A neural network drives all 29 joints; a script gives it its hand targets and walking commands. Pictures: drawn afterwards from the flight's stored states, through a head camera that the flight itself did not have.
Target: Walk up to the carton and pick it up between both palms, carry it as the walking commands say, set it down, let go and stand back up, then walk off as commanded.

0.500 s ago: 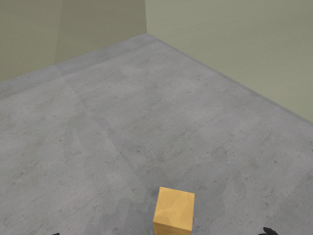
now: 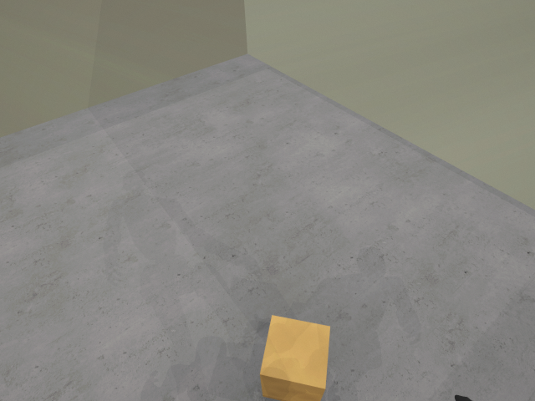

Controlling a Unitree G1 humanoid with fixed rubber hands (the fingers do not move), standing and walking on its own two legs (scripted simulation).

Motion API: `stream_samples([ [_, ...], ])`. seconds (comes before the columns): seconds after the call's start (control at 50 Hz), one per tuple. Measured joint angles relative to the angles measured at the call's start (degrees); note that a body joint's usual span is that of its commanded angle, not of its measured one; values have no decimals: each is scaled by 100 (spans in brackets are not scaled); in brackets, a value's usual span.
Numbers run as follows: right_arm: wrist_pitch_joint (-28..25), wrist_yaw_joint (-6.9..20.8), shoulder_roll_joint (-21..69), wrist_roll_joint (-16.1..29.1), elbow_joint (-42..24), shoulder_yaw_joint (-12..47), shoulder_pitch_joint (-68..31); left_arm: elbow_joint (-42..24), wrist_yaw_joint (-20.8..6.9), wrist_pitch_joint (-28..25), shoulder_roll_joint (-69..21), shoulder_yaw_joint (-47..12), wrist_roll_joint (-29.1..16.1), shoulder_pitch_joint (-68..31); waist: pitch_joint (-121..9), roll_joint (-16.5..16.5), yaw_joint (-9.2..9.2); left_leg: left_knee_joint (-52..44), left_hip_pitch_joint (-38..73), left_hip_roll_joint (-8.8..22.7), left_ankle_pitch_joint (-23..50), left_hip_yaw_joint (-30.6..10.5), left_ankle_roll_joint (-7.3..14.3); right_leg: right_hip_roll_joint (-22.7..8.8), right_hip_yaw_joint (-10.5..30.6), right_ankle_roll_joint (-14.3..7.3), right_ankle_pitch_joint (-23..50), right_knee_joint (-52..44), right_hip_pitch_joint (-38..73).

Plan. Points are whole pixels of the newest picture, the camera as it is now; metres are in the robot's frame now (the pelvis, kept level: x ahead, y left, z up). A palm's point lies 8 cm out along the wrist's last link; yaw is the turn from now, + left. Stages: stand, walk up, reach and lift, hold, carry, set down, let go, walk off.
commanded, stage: stand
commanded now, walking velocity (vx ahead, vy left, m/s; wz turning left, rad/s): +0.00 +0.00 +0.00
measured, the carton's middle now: (294, 363) +0.38 -0.06 -0.65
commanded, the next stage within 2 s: walk off in 0.22 s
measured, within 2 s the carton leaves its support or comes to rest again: neither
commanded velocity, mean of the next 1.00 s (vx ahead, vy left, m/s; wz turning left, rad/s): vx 0.00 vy -0.09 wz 0.00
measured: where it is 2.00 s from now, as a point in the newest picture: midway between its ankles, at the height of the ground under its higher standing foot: outside the picture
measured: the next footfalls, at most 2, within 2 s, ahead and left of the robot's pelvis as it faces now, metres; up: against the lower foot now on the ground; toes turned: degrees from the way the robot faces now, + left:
right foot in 0.82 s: +0.04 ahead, -0.22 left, +0.00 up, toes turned -6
left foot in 1.18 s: +0.02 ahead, -0.03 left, +0.00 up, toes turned -4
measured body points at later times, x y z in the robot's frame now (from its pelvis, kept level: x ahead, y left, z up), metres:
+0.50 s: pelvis +0.00 +0.00 +0.00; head +0.00 -0.01 +0.45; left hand +0.08 +0.31 -0.12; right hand +0.09 -0.31 -0.12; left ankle -0.04 +0.13 -0.75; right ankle +0.01 -0.10 -0.75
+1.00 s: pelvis -0.01 -0.12 -0.01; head +0.02 -0.14 +0.44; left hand +0.05 +0.16 -0.14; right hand +0.05 -0.42 -0.15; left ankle -0.06 +0.01 -0.67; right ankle +0.00 -0.21 -0.75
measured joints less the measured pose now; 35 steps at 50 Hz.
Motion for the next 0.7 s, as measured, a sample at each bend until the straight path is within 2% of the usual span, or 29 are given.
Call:
stream_samples([
  [0.42, 0, 25, -17, 18, 161, -2, -68, 133, 2, -17, 51, -35, -31, -59, 12, -19, -12, -87, 11, 11, 58, 40, -2, -1, 45, 10, 60, -66, -9],
  [0.52, 147, 24, 132, -30, 88, 57, -145, 295, 62, 180, -28, -63, -80, 109, -11, -50, -70, 74, -109, 72, -28, 119, -24, 69, 108, -5, 53, 27, -130],
  [0.58, 207, -19, 221, -71, 3, 46, -132, 356, 69, 313, -79, -47, -60, 264, -11, -125, -130, 325, -289, 96, -158, 170, -46, 103, 140, 55, -100, 446, -417],
  [0.66, 249, -108, 240, -109, -11, -41, -18, 305, 48, 452, -144, 28, 26, 480, 20, -93, -188, 541, -433, 298, -292, 207, -117, 138, 51, 275, -1308, 2414, -1137],
  [0.7, 274, -126, 221, -114, 20, -92, 49, 235, 34, 470, -178, 63, 33, 563, 65, -61, -183, 565, -444, 449, -317, 232, -232, 53, 66, 375, -1548, 2920, -1316],
])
